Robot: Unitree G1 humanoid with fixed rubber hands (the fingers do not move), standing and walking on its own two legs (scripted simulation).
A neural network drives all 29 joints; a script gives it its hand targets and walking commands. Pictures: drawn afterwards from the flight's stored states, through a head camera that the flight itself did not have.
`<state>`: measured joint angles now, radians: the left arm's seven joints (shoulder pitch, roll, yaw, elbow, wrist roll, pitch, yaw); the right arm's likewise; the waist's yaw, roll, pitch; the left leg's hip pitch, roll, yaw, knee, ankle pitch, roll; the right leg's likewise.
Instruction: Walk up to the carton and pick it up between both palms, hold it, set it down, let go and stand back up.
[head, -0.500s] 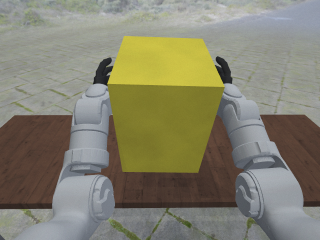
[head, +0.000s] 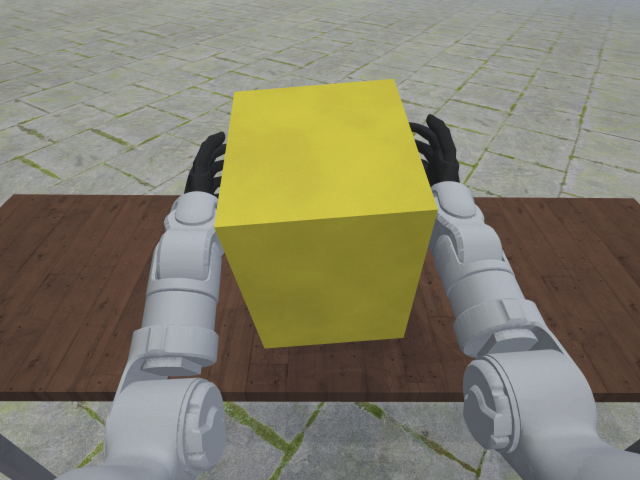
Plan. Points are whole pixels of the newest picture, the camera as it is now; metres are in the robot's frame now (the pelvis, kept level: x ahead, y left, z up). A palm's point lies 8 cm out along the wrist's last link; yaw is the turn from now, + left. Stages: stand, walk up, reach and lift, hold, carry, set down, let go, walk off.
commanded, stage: set down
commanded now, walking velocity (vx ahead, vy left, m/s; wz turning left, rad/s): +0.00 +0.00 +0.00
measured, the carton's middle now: (324, 223) +0.40 +0.02 +0.16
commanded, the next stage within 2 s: none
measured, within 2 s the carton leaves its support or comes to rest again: neither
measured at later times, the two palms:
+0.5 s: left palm (210, 210) +0.39 +0.16 +0.19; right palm (439, 201) +0.41 -0.12 +0.20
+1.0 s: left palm (222, 220) +0.41 +0.16 +0.16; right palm (437, 210) +0.43 -0.12 +0.17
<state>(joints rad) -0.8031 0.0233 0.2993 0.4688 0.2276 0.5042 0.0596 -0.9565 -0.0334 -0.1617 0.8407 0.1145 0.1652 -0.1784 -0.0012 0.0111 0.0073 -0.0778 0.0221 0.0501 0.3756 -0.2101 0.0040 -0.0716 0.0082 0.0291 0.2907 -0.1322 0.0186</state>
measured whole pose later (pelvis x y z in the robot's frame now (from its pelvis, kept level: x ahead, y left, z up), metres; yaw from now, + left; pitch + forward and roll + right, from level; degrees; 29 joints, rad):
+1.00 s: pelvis +0.01 +0.00 +0.00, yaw +0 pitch -4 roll -1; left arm -0.78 0.00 0.30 0.66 0.23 0.33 0.10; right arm -0.90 -0.04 -0.18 0.97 0.05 0.02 -0.15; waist 0.00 0.01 0.02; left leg -0.07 0.02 0.05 0.37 -0.23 0.00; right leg -0.06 0.01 0.03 0.29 -0.15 0.02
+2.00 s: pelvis +0.02 +0.00 +0.00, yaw +0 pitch -1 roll -1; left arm -0.71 -0.07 0.38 0.76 0.23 0.18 0.11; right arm -0.83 0.00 -0.32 1.01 -0.13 -0.09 -0.08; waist 0.00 0.01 0.00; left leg -0.11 0.02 0.05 0.36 -0.23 0.00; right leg -0.11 0.01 0.02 0.29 -0.16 0.02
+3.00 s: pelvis +0.03 +0.00 +0.00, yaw +0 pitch +1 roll -1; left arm -0.68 -0.10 0.43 0.81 0.25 0.06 0.09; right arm -0.78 0.02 -0.41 1.01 -0.23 -0.17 -0.03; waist 0.00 0.01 -0.01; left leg -0.15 0.02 0.05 0.36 -0.22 0.00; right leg -0.14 0.01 0.02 0.29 -0.15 0.02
